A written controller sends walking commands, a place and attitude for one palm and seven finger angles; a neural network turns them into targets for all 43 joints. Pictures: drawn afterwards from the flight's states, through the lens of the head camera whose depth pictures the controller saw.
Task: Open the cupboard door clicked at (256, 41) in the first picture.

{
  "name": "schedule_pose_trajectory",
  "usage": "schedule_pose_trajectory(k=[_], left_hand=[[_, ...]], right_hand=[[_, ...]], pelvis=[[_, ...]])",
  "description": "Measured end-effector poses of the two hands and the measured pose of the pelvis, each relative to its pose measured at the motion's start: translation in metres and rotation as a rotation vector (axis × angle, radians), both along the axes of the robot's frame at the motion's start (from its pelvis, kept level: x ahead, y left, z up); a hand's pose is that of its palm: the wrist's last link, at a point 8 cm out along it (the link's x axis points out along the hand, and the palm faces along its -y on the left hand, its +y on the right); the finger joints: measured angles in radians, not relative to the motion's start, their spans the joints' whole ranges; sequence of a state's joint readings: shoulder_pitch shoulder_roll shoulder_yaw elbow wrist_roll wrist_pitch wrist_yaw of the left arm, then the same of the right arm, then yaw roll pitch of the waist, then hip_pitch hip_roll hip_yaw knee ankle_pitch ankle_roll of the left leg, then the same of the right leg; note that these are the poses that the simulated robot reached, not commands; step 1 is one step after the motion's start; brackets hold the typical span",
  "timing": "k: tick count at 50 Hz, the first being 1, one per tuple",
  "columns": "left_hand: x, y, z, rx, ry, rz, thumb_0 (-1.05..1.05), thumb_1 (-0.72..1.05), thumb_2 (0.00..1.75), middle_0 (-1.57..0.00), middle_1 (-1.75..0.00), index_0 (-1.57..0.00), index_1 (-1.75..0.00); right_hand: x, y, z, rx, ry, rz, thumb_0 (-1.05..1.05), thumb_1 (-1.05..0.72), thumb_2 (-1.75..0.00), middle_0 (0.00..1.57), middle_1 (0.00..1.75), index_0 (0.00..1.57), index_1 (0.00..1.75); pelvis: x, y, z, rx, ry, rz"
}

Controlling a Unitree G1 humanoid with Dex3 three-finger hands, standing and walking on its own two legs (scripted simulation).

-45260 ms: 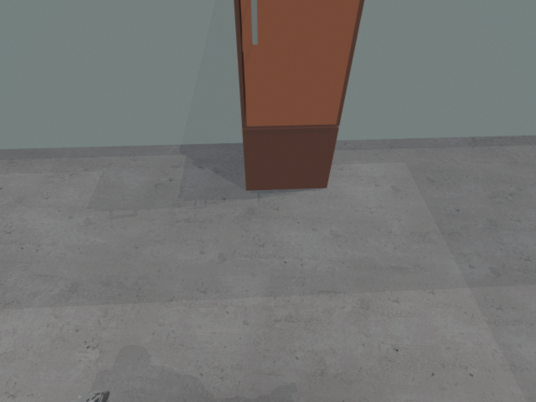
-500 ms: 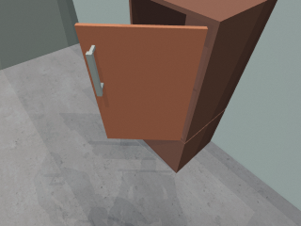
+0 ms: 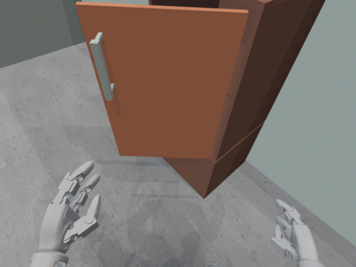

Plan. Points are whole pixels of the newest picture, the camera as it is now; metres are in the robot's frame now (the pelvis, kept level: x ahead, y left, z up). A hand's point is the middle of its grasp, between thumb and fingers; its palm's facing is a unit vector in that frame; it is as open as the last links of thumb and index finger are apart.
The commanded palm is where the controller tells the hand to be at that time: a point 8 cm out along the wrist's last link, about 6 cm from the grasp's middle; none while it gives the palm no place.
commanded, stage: raise the hand with hooked fingers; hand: left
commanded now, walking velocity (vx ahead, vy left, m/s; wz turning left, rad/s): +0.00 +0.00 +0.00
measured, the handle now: (104, 68) +0.56 +0.22 +0.15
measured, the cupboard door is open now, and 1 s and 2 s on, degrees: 47 47 47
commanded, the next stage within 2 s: move the hooked fingers beside the handle in 1.78 s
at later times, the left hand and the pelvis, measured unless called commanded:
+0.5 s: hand (64, 210) +0.22 +0.23 +0.07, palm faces +0.03 -1.00 -0.06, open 11.0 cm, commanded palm +0.18 +0.28 +0.07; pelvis +0.00 +0.00 +0.00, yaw +2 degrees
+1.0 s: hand (31, 171) +0.26 +0.28 +0.13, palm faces +0.07 -1.00 -0.07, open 13.7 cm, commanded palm +0.23 +0.32 +0.14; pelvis +0.01 +0.01 +0.02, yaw +2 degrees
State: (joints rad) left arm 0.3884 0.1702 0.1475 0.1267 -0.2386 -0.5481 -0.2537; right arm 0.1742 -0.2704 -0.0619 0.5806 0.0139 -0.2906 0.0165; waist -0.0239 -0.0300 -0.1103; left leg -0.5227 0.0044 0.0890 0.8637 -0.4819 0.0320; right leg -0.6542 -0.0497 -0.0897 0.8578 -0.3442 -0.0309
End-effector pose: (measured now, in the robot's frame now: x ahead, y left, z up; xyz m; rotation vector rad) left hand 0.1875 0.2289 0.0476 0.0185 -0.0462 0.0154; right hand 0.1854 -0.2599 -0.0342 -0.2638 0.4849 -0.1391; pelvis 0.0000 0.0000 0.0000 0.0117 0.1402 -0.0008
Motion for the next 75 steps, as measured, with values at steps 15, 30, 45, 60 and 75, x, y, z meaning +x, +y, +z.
schedule_pose_trajectory(k=[15,30,45,60,75], left_hand=[[-0.035,0.03,-0.005,0.052,0.032,0.062,0.01,0.38,0.67,-0.24,-0.64,-0.23,-0.64],[0.009,0.059,0.034,0.05,0.071,0.036,0.0,0.03,0.53,-0.26,-0.86,-0.26,-0.86],[0.036,0.091,0.071,0.048,0.011,0.052,-0.01,-0.32,0.38,-0.29,-1.09,-0.28,-1.09],[0.066,0.117,0.113,0.052,0.01,0.072,-0.01,-0.49,0.3,-0.3,-1.19,-0.3,-1.19],[0.089,0.112,0.124,0.04,0.034,0.042,-0.01,-0.5,0.3,-0.3,-1.2,-0.29,-1.2]], right_hand=[[0.034,0.052,-0.042,0.049,0.073,0.173,0.01,-0.9,-0.89,0.2,0.3,0.2,0.3],[-0.041,0.025,-0.039,0.045,0.207,0.015,0.01,-0.9,-0.89,0.21,0.3,0.21,0.3],[-0.007,0.037,0.0,0.006,0.07,0.057,0.01,-0.9,-0.89,0.2,0.3,0.2,0.3],[-0.007,0.059,-0.003,0.053,0.115,0.088,0.01,-0.9,-0.89,0.21,0.3,0.21,0.3],[-0.022,0.026,-0.004,0.026,0.165,0.023,0.01,-0.9,-0.89,0.21,0.3,0.21,0.3]], pelvis=[[-0.003,-0.011,-0.024,-0.054,0.047,0.072],[0.002,0.001,0.004,-0.035,0.003,0.04],[0.005,0.011,0.02,-0.037,-0.08,0.041],[0.008,0.013,0.031,-0.032,-0.121,0.041],[0.011,0.005,0.036,-0.021,-0.117,0.026]])
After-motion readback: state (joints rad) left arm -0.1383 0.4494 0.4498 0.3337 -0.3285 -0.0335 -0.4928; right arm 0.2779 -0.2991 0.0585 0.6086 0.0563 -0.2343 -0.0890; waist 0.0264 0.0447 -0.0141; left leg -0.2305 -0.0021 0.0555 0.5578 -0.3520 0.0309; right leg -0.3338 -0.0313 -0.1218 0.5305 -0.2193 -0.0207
